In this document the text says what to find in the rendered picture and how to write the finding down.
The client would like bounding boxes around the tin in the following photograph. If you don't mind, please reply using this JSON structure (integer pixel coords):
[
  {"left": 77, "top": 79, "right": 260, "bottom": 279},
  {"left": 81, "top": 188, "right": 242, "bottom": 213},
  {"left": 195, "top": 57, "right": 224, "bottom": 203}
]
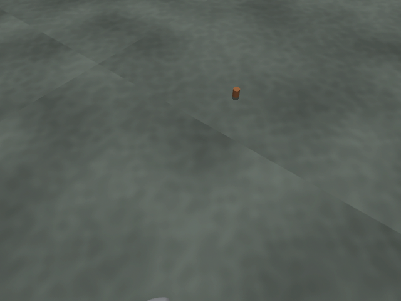
[{"left": 232, "top": 87, "right": 240, "bottom": 98}]

